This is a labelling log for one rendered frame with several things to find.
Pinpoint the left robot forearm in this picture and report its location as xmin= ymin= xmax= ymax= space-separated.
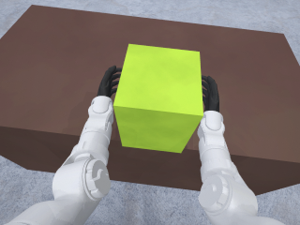
xmin=52 ymin=96 xmax=113 ymax=193

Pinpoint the carton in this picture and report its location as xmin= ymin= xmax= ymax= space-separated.
xmin=113 ymin=44 xmax=203 ymax=153

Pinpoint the pedestal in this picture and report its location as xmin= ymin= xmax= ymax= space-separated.
xmin=0 ymin=5 xmax=300 ymax=196

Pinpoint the robot right upper arm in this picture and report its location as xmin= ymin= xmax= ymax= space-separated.
xmin=198 ymin=173 xmax=286 ymax=225

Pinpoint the robot left hand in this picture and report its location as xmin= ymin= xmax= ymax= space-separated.
xmin=97 ymin=65 xmax=123 ymax=98

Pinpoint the right robot forearm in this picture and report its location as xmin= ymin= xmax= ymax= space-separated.
xmin=197 ymin=111 xmax=248 ymax=188

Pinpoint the robot left upper arm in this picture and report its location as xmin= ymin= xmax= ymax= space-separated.
xmin=4 ymin=157 xmax=112 ymax=225

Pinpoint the robot right hand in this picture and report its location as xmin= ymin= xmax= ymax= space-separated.
xmin=201 ymin=75 xmax=219 ymax=113

